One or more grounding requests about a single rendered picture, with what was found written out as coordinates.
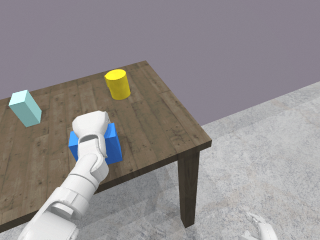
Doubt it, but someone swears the left robot hand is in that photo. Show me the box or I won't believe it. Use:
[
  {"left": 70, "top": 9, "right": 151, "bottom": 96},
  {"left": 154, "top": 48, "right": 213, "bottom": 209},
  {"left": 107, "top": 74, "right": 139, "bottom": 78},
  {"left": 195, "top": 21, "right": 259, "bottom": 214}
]
[{"left": 72, "top": 110, "right": 111, "bottom": 158}]

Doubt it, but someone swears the right robot hand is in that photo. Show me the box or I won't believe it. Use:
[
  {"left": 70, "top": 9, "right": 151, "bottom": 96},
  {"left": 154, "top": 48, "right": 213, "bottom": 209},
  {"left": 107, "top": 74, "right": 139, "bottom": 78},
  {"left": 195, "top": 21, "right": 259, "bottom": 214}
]
[{"left": 241, "top": 212, "right": 279, "bottom": 240}]

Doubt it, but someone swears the left robot upper arm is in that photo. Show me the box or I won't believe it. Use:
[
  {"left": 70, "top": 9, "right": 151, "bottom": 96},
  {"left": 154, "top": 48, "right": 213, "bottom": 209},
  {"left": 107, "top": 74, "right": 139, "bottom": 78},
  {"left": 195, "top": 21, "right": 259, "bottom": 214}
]
[{"left": 23, "top": 210, "right": 80, "bottom": 240}]

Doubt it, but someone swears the sponge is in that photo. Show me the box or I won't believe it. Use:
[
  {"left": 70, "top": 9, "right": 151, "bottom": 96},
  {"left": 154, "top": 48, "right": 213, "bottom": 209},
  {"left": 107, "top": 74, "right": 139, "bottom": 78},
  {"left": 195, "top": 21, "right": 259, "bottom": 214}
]
[{"left": 68, "top": 123, "right": 123, "bottom": 165}]

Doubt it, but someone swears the robot left forearm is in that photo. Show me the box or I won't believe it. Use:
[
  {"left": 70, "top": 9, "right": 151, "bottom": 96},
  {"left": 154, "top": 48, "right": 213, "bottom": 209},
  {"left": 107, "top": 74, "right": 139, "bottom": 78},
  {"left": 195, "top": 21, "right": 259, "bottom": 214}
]
[{"left": 17, "top": 132, "right": 109, "bottom": 240}]

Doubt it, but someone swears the table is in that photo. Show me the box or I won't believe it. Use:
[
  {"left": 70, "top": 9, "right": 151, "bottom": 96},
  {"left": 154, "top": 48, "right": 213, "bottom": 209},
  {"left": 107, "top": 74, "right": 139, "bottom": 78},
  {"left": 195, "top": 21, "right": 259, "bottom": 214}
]
[{"left": 0, "top": 60, "right": 212, "bottom": 233}]

